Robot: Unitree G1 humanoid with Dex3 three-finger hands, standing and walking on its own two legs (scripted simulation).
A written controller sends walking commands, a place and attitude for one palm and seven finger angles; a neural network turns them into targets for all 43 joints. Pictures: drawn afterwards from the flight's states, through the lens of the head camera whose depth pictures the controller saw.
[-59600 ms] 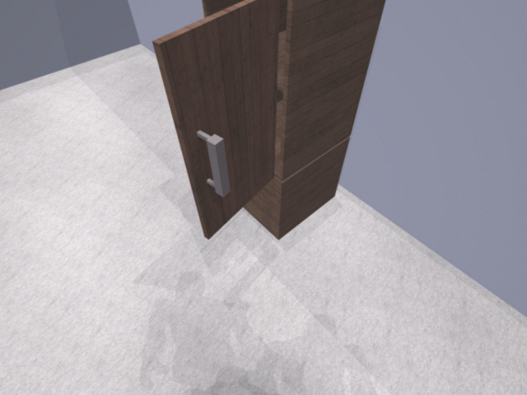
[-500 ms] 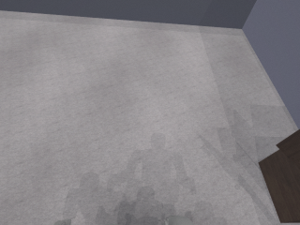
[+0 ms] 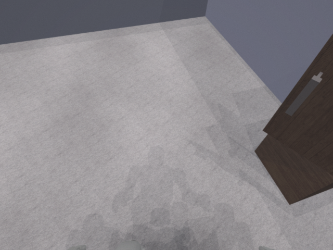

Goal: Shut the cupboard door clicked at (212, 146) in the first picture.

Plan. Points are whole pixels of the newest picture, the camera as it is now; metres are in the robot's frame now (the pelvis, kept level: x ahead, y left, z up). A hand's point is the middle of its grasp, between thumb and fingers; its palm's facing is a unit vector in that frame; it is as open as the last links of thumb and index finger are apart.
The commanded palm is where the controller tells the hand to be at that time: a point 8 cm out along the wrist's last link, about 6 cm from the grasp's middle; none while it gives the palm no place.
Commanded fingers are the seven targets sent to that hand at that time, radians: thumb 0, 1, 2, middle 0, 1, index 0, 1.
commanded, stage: turn to face it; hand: left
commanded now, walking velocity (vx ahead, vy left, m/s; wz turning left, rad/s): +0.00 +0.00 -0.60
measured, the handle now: (304, 94) +0.64 -0.46 -0.04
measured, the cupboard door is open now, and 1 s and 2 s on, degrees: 28 28 28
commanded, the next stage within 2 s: take the last steps up to it in 1.02 s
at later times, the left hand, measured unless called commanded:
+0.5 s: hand (117, 226) +0.19 +0.15 -0.16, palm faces -0.30 -0.91 -0.28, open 7.4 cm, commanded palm none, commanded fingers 0.00 0.90 0.90 -0.20 -0.30 -0.20 -0.30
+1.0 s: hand (137, 206) +0.25 +0.11 -0.16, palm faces -0.50 -0.84 -0.21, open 7.4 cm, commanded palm none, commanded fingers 0.00 0.90 0.90 -0.20 -0.30 -0.20 -0.30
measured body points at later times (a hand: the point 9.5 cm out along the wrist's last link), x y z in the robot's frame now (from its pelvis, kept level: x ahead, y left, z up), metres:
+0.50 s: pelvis +0.02 -0.02 -0.01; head +0.06 -0.05 +0.43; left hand +0.21 +0.20 -0.14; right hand -0.03 -0.29 -0.17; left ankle +0.02 +0.13 -0.70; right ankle -0.03 -0.13 -0.74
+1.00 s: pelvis +0.06 -0.02 +0.00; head +0.11 -0.03 +0.45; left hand +0.28 +0.15 -0.14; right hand -0.03 -0.26 -0.13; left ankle +0.11 +0.10 -0.74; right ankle -0.03 -0.12 -0.69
